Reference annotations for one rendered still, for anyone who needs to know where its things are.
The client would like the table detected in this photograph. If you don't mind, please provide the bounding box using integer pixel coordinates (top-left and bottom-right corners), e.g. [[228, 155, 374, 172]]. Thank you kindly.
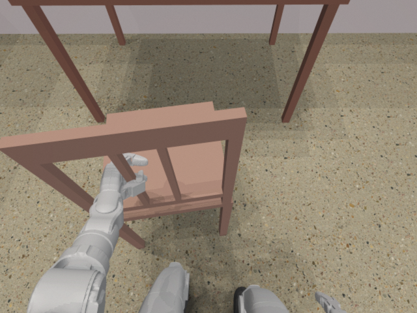
[[8, 0, 350, 123]]

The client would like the robot right hand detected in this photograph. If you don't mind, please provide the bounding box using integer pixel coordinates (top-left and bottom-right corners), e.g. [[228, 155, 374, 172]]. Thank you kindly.
[[315, 291, 347, 313]]

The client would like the chair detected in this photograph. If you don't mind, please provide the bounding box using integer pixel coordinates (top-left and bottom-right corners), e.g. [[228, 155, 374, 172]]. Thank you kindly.
[[0, 101, 247, 249]]

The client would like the robot left hand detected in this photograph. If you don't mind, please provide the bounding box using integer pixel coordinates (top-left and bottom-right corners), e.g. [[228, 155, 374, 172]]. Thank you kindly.
[[100, 153, 148, 200]]

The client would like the robot left forearm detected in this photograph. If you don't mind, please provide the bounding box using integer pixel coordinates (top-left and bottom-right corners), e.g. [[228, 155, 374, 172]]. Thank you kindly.
[[27, 190, 124, 313]]

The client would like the left robot upper arm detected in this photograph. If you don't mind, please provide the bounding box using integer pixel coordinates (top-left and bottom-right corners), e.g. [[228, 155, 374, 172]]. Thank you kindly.
[[30, 268, 106, 313]]

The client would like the robot right shin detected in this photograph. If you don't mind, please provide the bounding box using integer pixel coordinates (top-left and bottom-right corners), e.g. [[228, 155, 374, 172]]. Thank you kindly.
[[243, 285, 260, 293]]

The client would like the right robot thigh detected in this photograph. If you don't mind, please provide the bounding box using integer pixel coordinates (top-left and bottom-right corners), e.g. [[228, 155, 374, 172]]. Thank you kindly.
[[238, 288, 289, 313]]

